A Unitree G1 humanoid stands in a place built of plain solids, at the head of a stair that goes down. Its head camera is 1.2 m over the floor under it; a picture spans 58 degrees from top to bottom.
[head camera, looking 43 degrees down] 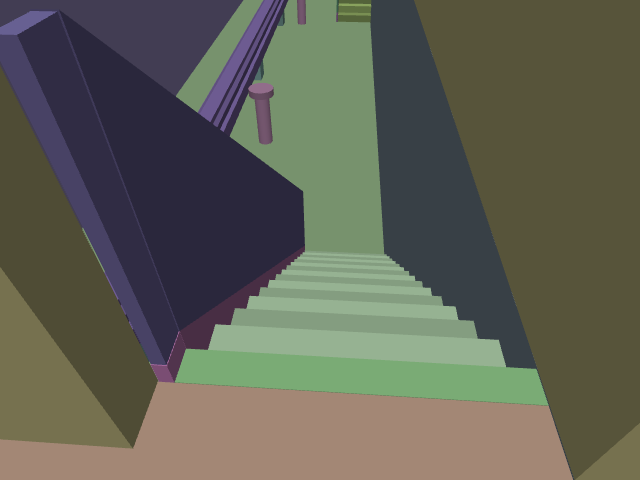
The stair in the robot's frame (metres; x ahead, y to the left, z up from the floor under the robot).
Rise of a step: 0.21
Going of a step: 0.24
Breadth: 1.10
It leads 4 degrees to the right of straight ahead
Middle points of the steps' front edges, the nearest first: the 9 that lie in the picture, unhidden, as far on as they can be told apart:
0.74 -0.12 0.00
0.99 -0.13 -0.21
1.23 -0.15 -0.41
1.47 -0.17 -0.62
1.72 -0.18 -0.83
1.96 -0.20 -1.03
2.20 -0.22 -1.24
2.44 -0.23 -1.45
2.69 -0.25 -1.65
